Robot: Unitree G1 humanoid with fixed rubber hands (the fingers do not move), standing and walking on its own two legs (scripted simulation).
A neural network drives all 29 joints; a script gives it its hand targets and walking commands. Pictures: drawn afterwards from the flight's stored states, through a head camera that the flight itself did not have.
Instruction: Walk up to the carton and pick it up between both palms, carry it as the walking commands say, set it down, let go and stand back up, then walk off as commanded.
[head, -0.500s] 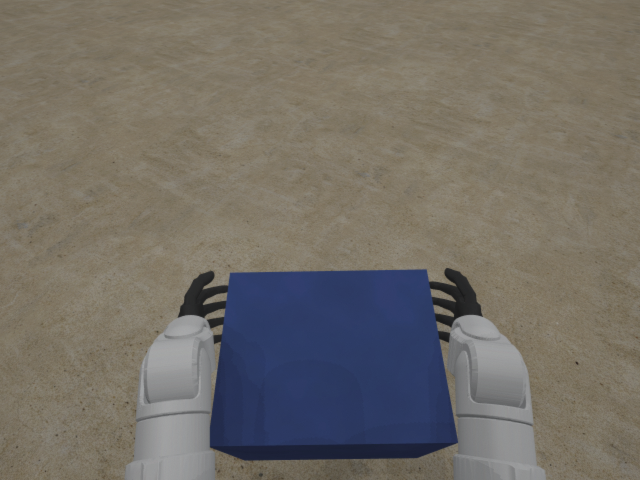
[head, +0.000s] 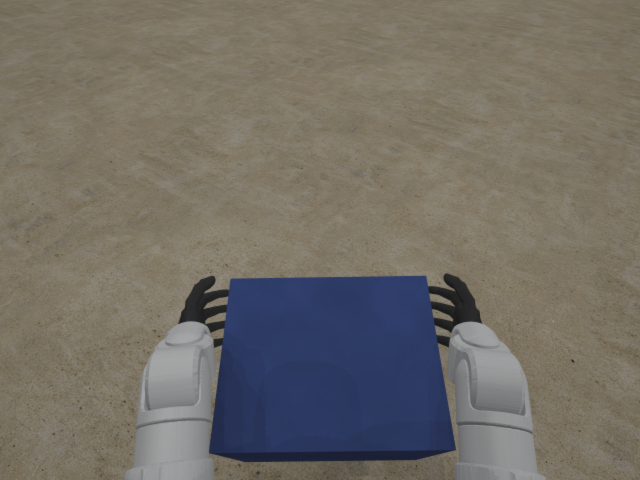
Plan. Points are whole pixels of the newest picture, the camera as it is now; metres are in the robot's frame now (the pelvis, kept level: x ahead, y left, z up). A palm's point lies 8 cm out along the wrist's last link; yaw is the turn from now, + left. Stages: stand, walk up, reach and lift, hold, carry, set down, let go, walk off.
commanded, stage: carry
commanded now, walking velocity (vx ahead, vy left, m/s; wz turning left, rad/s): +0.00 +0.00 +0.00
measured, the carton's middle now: (329, 375) +0.27 +0.00 -0.03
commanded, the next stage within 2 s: none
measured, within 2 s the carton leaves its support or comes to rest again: neither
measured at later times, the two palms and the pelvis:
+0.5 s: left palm (180, 353) +0.24 +0.17 +0.08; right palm (469, 350) +0.24 -0.15 +0.08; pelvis -0.03 +0.01 -0.01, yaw +0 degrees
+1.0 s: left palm (94, 469) +0.12 +0.22 +0.08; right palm (446, 438) +0.15 -0.11 +0.09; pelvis -0.15 +0.03 -0.01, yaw +2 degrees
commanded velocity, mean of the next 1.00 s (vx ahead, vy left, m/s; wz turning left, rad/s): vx -0.12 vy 0.00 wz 0.00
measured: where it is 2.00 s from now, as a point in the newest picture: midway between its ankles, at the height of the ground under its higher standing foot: outside the picture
